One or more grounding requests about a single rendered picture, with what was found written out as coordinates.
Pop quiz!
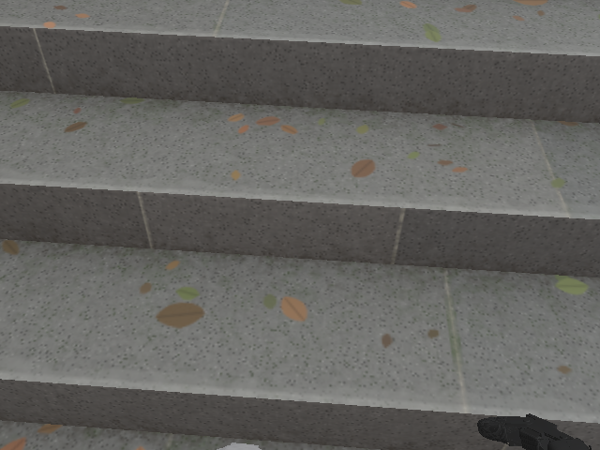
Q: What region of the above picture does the right robot hand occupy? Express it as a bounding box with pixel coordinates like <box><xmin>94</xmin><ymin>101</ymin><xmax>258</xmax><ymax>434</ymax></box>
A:
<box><xmin>477</xmin><ymin>413</ymin><xmax>592</xmax><ymax>450</ymax></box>

